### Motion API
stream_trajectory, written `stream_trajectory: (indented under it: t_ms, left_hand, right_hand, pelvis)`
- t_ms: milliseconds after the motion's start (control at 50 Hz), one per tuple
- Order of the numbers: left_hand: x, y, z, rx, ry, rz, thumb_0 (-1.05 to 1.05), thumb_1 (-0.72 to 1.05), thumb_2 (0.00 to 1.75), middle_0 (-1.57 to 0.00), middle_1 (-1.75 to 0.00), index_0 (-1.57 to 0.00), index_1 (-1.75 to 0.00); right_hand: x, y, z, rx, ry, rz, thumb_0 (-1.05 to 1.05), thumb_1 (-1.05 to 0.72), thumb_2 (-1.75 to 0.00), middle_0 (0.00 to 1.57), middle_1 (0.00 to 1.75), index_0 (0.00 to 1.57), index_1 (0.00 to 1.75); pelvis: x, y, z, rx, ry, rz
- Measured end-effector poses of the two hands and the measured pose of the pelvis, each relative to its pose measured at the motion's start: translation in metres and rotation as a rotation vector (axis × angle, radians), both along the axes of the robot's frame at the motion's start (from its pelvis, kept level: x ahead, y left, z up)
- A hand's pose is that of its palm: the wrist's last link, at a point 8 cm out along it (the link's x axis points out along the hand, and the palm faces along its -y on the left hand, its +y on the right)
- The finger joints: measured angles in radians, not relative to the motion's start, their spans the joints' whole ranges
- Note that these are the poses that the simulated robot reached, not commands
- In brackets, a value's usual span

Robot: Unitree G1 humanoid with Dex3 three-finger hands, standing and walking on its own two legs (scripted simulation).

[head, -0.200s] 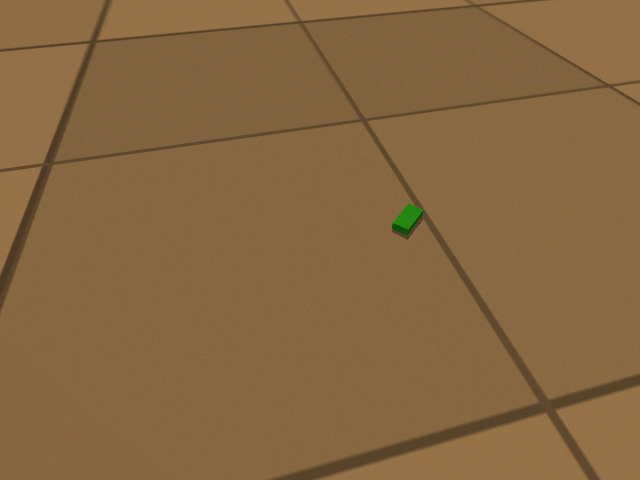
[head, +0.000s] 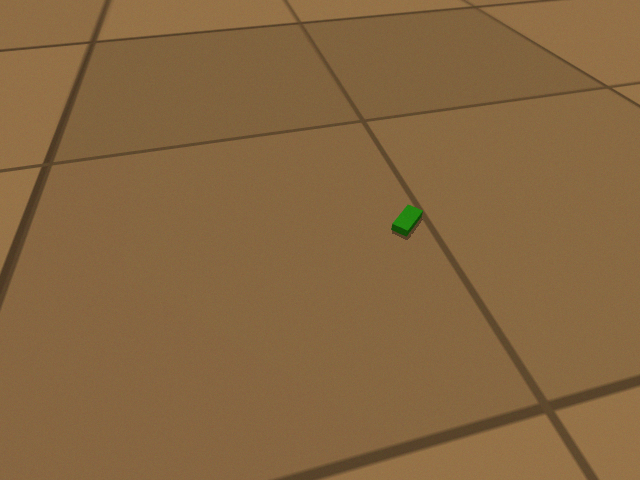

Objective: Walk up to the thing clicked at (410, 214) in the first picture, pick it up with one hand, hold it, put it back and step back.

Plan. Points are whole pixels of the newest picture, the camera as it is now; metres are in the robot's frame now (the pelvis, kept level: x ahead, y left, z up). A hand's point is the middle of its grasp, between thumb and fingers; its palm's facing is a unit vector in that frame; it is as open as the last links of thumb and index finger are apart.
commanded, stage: stand
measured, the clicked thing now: (407, 220) +1.34 -0.39 -0.76
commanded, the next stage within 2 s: walk up in 0.92 s
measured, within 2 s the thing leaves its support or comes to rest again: neither
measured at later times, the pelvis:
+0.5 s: pelvis +0.01 +0.00 +0.00, yaw +0 degrees
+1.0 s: pelvis +0.00 +0.00 -0.01, yaw -4 degrees
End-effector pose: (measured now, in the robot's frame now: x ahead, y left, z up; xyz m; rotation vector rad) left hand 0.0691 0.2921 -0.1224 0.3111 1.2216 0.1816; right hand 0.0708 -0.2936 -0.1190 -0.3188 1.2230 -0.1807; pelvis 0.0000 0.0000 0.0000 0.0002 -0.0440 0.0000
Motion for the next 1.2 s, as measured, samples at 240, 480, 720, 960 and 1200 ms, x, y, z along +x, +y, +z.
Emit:
stream_trajectory:
  t_ms: [240, 480, 720, 960, 1200]
  left_hand:
    - [0.0, 0.002, 0.001, 0.004, 0.01, 0.007, 0.01, 0.91, 0.9, -0.2, -0.3, -0.21, -0.3]
    - [0.0, 0.001, 0.002, 0.009, 0.016, 0.011, 0.01, 0.91, 0.9, -0.2, -0.3, -0.21, -0.3]
    - [0.005, -0.001, 0.003, 0.008, 0.0, 0.01, 0.01, 0.91, 0.9, -0.2, -0.3, -0.21, -0.3]
    - [0.003, 0.001, 0.002, 0.014, 0.018, -0.012, 0.01, 0.91, 0.9, -0.2, -0.3, -0.21, -0.3]
    - [0.045, 0.051, -0.017, 0.068, 0.058, -0.257, 0.01, 0.9, 0.9, -0.21, -0.3, -0.21, -0.3]
  right_hand:
    - [0.0, 0.001, -0.001, 0.004, 0.009, 0.002, 0.0, -0.91, -0.9, 0.2, 0.3, 0.2, 0.3]
    - [0.007, -0.001, -0.002, 0.004, 0.006, 0.005, 0.0, -0.91, -0.9, 0.2, 0.3, 0.2, 0.3]
    - [0.012, -0.003, 0.001, -0.001, -0.011, 0.007, 0.0, -0.91, -0.9, 0.2, 0.3, 0.2, 0.3]
    - [0.008, -0.007, -0.001, 0.002, -0.01, -0.016, 0.01, -0.91, -0.9, 0.2, 0.3, 0.2, 0.3]
    - [-0.033, -0.003, 0.017, -0.125, -0.144, -0.203, 0.0, -0.91, -0.9, 0.2, 0.3, 0.2, 0.3]
  pelvis:
    - [0.003, 0.0, 0.0, 0.002, 0.002, 0.002]
    - [0.006, -0.001, 0.001, 0.002, 0.005, 0.004]
    - [0.008, -0.003, 0.001, 0.001, 0.0, 0.003]
    - [0.005, -0.002, -0.002, -0.001, 0.011, -0.03]
    - [-0.013, 0.049, -0.02, 0.007, 0.041, -0.255]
